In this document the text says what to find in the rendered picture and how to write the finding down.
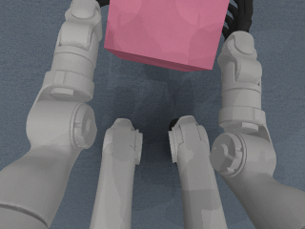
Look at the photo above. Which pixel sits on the robot left shin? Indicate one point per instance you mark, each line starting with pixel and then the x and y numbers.
pixel 108 138

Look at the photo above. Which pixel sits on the carton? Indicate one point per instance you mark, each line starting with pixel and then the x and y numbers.
pixel 181 35

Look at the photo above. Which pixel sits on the left robot thigh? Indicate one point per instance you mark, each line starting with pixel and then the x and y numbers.
pixel 112 207

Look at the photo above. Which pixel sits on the left robot upper arm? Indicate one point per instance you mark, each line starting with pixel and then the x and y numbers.
pixel 33 186

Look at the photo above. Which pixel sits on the right robot upper arm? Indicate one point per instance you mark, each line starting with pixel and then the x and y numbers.
pixel 247 164

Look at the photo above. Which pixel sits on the robot left forearm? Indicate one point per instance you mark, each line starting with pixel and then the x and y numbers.
pixel 75 56

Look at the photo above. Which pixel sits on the robot right forearm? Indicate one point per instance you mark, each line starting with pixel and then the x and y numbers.
pixel 241 87

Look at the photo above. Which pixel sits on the robot right hand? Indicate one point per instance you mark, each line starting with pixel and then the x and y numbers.
pixel 242 17

